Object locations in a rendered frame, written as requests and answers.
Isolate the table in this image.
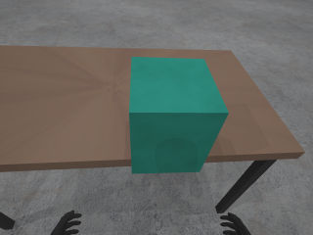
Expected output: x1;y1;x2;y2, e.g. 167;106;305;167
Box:
0;45;305;230

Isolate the carton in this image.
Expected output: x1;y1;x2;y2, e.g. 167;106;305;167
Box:
129;57;229;174

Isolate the robot right hand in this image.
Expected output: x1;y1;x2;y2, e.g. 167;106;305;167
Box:
220;212;251;235

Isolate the robot left hand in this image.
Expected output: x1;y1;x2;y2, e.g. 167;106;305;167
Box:
51;211;82;235

